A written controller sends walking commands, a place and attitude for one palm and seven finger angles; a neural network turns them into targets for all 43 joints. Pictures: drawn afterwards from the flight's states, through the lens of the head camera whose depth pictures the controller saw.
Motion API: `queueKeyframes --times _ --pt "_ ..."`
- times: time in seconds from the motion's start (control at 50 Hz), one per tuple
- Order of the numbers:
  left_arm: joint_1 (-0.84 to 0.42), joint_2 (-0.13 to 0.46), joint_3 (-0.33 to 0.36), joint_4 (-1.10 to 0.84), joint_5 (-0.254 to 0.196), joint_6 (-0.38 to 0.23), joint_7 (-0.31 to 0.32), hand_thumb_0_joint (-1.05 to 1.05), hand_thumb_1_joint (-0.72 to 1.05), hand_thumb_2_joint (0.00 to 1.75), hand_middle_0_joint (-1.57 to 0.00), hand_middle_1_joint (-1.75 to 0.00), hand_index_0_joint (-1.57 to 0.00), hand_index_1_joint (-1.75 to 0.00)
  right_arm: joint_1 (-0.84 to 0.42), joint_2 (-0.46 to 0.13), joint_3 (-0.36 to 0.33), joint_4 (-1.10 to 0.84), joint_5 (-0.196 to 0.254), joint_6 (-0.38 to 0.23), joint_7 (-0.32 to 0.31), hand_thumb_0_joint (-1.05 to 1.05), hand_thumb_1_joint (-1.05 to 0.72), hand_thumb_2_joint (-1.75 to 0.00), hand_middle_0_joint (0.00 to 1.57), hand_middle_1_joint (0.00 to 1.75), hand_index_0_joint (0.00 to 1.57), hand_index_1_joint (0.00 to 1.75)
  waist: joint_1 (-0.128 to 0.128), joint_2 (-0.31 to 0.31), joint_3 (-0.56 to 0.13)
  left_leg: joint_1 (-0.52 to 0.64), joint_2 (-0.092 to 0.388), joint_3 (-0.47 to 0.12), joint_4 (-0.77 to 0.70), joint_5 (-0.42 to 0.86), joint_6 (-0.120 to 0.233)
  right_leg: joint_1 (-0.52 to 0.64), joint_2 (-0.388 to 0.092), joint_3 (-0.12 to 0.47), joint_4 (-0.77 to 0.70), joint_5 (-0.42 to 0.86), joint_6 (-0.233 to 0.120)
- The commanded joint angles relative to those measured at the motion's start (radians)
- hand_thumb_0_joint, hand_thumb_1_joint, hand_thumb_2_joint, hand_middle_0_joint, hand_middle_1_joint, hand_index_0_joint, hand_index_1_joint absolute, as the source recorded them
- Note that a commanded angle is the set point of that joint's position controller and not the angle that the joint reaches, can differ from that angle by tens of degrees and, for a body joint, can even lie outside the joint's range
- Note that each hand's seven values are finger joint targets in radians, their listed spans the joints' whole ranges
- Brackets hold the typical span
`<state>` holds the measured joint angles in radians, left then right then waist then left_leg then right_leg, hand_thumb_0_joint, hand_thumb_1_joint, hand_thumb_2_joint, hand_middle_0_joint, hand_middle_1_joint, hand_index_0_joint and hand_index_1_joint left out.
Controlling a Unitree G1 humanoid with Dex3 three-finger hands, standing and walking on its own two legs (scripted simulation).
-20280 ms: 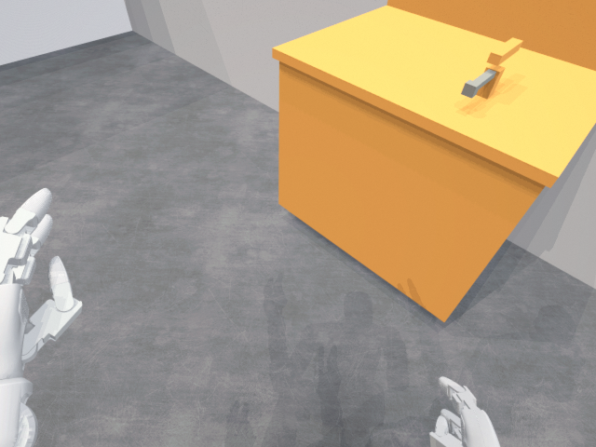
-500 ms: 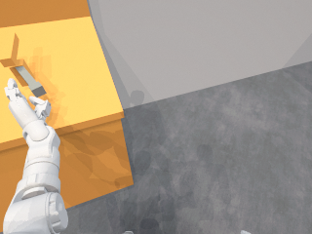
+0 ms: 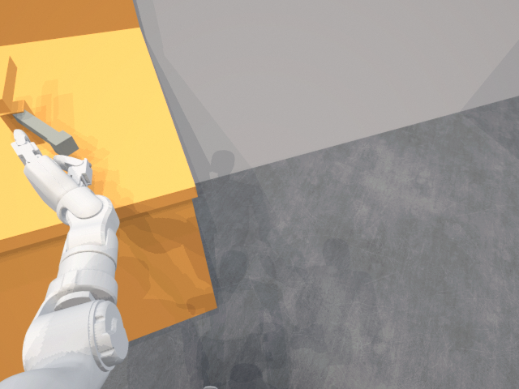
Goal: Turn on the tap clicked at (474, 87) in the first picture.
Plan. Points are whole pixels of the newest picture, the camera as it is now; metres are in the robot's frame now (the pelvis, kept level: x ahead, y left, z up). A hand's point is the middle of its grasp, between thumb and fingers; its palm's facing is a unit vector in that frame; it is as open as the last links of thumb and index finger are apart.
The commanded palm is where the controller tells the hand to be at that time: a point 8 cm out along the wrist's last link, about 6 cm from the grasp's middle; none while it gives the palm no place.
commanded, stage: push the lever round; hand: left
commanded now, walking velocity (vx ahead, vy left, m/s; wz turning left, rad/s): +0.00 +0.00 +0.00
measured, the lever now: (63, 144) +0.48 +0.32 +0.11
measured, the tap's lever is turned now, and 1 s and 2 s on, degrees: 33 61 80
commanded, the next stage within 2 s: lift the hand up off the lever in 1.24 s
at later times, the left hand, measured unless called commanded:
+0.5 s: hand (108, 150) +0.48 +0.25 +0.10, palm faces +0.82 -0.57 -0.10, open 7.6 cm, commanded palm +0.42 +0.27 +0.10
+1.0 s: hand (122, 138) +0.51 +0.23 +0.10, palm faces +0.84 -0.52 -0.16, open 7.8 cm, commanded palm +0.46 +0.25 +0.10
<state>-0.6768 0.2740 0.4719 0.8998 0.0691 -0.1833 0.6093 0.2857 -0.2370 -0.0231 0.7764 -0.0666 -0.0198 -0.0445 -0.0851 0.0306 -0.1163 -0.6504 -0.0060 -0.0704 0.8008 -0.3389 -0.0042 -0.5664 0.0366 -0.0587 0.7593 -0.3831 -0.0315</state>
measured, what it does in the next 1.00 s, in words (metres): stands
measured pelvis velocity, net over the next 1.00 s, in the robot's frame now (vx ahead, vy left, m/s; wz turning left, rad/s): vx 0.01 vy -0.01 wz -0.01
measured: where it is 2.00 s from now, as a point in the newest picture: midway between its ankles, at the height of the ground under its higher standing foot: outside the picture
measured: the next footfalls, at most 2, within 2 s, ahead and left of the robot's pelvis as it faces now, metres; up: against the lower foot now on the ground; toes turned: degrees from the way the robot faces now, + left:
none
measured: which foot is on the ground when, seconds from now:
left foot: down 0.00-1.00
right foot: down 0.00-1.00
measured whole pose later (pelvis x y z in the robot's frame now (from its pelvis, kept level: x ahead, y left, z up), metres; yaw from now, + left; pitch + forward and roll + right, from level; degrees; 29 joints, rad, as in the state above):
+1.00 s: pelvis +0.01 -0.01 -0.01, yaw -1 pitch +17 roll -2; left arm -0.98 0.33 0.57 1.17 0.21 -0.11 0.88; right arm 0.36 -0.22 -0.03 0.82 -0.13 -0.04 0.04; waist -0.16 0.04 -0.16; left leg -0.79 0.01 -0.08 0.85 -0.35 -0.02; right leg -0.71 0.05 -0.06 0.80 -0.39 -0.04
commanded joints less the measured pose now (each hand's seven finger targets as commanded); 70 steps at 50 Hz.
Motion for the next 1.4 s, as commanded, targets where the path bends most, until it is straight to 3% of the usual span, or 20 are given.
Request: queueKeyframes --times 0.0,0.06,0.1,0.14,0.2,0.24,0.38,0.5,0.56,0.6,0.72,0.84,0.92,0.96,1.0,1.04,1.14,1.3,1.34,1.38 --pt "-0.482 0.207 -0.025 -0.185 0.052 -0.063 0.042 0.0 0.9 0.9 -0.15 -0.15 -0.15 -0.15 0.043 -0.147 -0.049 -0.078 -0.008 -0.022 -0.006 0.0 -0.9 -0.9 0.2 0.3 0.2 0.3 -0.02 0.057 -0.319 0.214 0.007 0.004 -0.085 0.203 0.024 0.074 -0.007 0.03 -0.095 0.234 0.01" --pt "-0.519 0.194 -0.026 -0.157 0.063 -0.06 0.073 0.0 0.9 0.9 -0.15 -0.15 -0.15 -0.15 0.049 -0.143 -0.05 -0.073 -0.015 -0.022 0.001 0.0 -0.9 -0.9 0.2 0.3 0.2 0.3 -0.034 0.039 -0.323 0.198 0.007 0.01 -0.075 0.206 0.027 0.069 -0.008 0.029 -0.091 0.241 0.013" --pt "-0.49 0.24 0.026 -0.122 0.068 -0.054 0.091 0.0 0.9 0.9 -0.15 -0.15 -0.15 -0.15 0.056 -0.147 -0.052 -0.072 -0.018 -0.017 0.003 0.0 -0.9 -0.9 0.2 0.3 0.2 0.3 -0.021 0.021 -0.325 0.167 0.005 0.014 -0.072 0.202 0.028 0.088 -0.007 0.033 -0.092 0.245 0.015" --pt "-0.535 0.226 0.011 -0.111 0.075 -0.052 0.1 0.0 0.9 0.9 -0.15 -0.15 -0.15 -0.15 0.06 -0.144 -0.05 -0.072 -0.02 -0.014 0.007 0.0 -0.9 -0.9 0.2 0.3 0.2 0.3 -0.037 0.004 -0.318 0.149 0.006 0.02 -0.069 0.189 0.032 0.084 -0.011 0.034 -0.093 0.241 0.02" --pt "-0.529 0.253 0.04 -0.107 0.091 -0.048 0.118 0.0 0.9 0.9 -0.15 -0.15 -0.15 -0.15 0.072 -0.144 -0.055 -0.073 -0.024 -0.004 0.011 0.0 -0.9 -0.9 0.2 0.3 0.2 0.3 -0.023 0.041 -0.344 0.159 0.007 0.023 -0.067 0.221 0.028 0.099 -0.01 0.035 -0.087 0.264 0.016" --pt "-0.542 0.252 0.041 -0.083 0.097 -0.04 0.131 0.0 0.9 0.9 -0.15 -0.15 -0.15 -0.15 0.079 -0.143 -0.055 -0.07 -0.024 -0.002 0.015 0.0 -0.9 -0.9 0.2 0.3 0.2 0.3 -0.034 0.007 -0.329 0.141 0.009 0.024 -0.065 0.211 0.031 0.095 -0.01 0.034 -0.089 0.26 0.02" --pt "-0.612 0.25 0.041 -0.038 0.117 -0.021 0.174 0.0 0.9 0.9 -0.15 -0.15 -0.15 -0.15 0.097 -0.145 -0.057 -0.056 -0.032 -0.004 0.028 0.0 -0.9 -0.9 0.2 0.3 0.2 0.3 -0.053 0.025 -0.321 0.117 0.01 0.026 -0.063 0.182 0.033 0.068 -0.01 0.034 -0.096 0.229 0.022" --pt "-0.634 0.285 0.08 -0.015 0.137 -0.011 0.208 0.0 0.9 0.9 -0.15 -0.15 -0.15 -0.15 0.121 -0.149 -0.062 -0.043 -0.039 -0.008 0.039 0.0 -0.9 -0.9 0.2 0.3 0.2 0.3 -0.046 0.048 -0.356 0.122 0.015 0.019 -0.06 0.201 0.028 0.06 -0.007 0.027 -0.085 0.226 0.018" --pt "-0.668 0.238 0.042 0.008 0.141 0.002 0.221 0.0 0.9 0.9 -0.15 -0.15 -0.15 -0.15 0.124 -0.148 -0.061 -0.039 -0.041 -0.015 0.048 0.0 -0.9 -0.9 0.2 0.3 0.2 0.3 -0.064 0.03 -0.339 0.119 0.018 0.02 -0.058 0.191 0.031 0.035 -0.004 0.023 -0.089 0.213 0.021" --pt "-0.682 0.254 0.059 0.017 0.146 0.007 0.231 0.0 0.9 0.9 -0.15 -0.15 -0.15 -0.15 0.132 -0.151 -0.062 -0.029 -0.045 -0.02 0.051 0.0 -0.9 -0.9 0.2 0.3 0.2 0.3 -0.06 0.06 -0.341 0.126 0.018 0.012 -0.059 0.192 0.027 0.018 -0.003 0.019 -0.088 0.197 0.016" --pt "-0.743 0.228 0.039 0.05 0.158 0.024 0.262 0.0 0.9 0.9 -0.15 -0.15 -0.15 -0.15 0.147 -0.152 -0.063 -0.013 -0.051 -0.034 0.065 0.0 -0.9 -0.9 0.2 0.3 0.2 0.3 -0.078 0.057 -0.363 0.131 0.025 0.006 -0.052 0.201 0.026 -0.015 -0.001 0.013 -0.08 0.19 0.017" --pt "-0.761 0.254 0.051 0.059 0.169 0.031 0.265 0.0 0.9 0.9 -0.15 -0.15 -0.15 -0.15 0.166 -0.152 -0.064 -0.011 -0.054 -0.041 0.072 0.0 -0.9 -0.9 0.2 0.3 0.2 0.3 -0.081 0.055 -0.394 0.124 0.025 0.011 -0.035 0.217 0.028 -0.007 -0.002 0.017 -0.076 0.216 0.019" --pt "-0.783 0.265 0.047 0.091 0.175 0.038 0.262 0.0 0.9 0.9 -0.15 -0.15 -0.15 -0.15 0.179 -0.155 -0.06 -0.008 -0.054 -0.041 0.074 0.0 -0.9 -0.9 0.2 0.3 0.2 0.3 -0.093 0.047 -0.37 0.096 0.024 0.013 -0.033 0.214 0.032 -0.007 -0.004 0.02 -0.078 0.229 0.022" --pt "-0.798 0.295 0.065 0.096 0.174 0.037 0.261 0.0 0.9 0.9 -0.15 -0.15 -0.15 -0.15 0.184 -0.156 -0.062 -0.01 -0.053 -0.044 0.071 0.0 -0.9 -0.9 0.2 0.3 0.2 0.3 -0.097 0.017 -0.381 0.073 0.022 0.018 -0.026 0.197 0.038 0.011 -0.006 0.027 -0.082 0.236 0.028" --pt "-0.797 0.35 0.106 0.087 0.173 0.034 0.257 0.0 0.9 0.9 -0.15 -0.15 -0.15 -0.15 0.196 -0.16 -0.062 -0.008 -0.054 -0.043 0.068 0.0 -0.9 -0.9 0.2 0.3 0.2 0.3 -0.084 0.044 -0.41 0.072 0.02 0.021 -0.022 0.214 0.037 0.038 -0.009 0.033 -0.078 0.267 0.027" --pt "-0.791 0.311 0.071 0.096 0.174 0.035 0.25 0.0 0.9 0.9 -0.15 -0.15 -0.15 -0.15 0.197 -0.154 -0.06 -0.015 -0.052 -0.042 0.07 0.0 -0.9 -0.9 0.2 0.3 0.2 0.3 -0.094 0.049 -0.408 0.079 0.02 0.028 -0.017 0.228 0.038 0.032 -0.01 0.032 -0.078 0.283 0.03" --pt "-0.781 0.365 0.11 0.109 0.174 0.04 0.247 0.0 0.9 0.9 -0.15 -0.15 -0.15 -0.15 0.216 -0.161 -0.06 -0.021 -0.051 -0.038 0.072 0.0 -0.9 -0.9 0.2 0.3 0.2 0.3 -0.087 0.042 -0.414 0.061 0.02 0.033 -0.01 0.253 0.041 0.064 -0.013 0.036 -0.073 0.341 0.036" --pt "-0.786 0.345 0.091 0.115 0.17 0.043 0.234 0.0 0.9 0.9 -0.15 -0.15 -0.15 -0.15 0.229 -0.165 -0.062 -0.019 -0.047 -0.032 0.079 0.0 -0.9 -0.9 0.2 0.3 0.2 0.3 -0.099 0.064 -0.4 0.076 0.019 0.034 -0.005 0.268 0.042 0.051 -0.01 0.032 -0.077 0.356 0.035" --pt "-0.786 0.369 0.106 0.106 0.17 0.04 0.237 0.0 0.9 0.9 -0.15 -0.15 -0.15 -0.15 0.24 -0.168 -0.064 -0.021 -0.047 -0.03 0.08 0.0 -0.9 -0.9 0.2 0.3 0.2 0.3 -0.093 0.051 -0.415 0.083 0.022 0.028 -0.013 0.277 0.039 0.063 -0.009 0.027 -0.073 0.354 0.034" --pt "-0.785 0.333 0.081 0.096 0.168 0.041 0.235 0.0 0.9 0.9 -0.15 -0.15 -0.15 -0.15 0.233 -0.164 -0.063 -0.022 -0.046 -0.029 0.082 0.0 -0.9 -0.9 0.2 0.3 0.2 0.3 -0.094 0.068 -0.418 0.103 0.021 0.032 -0.014 0.29 0.039 0.062 -0.007 0.025 -0.076 0.361 0.032"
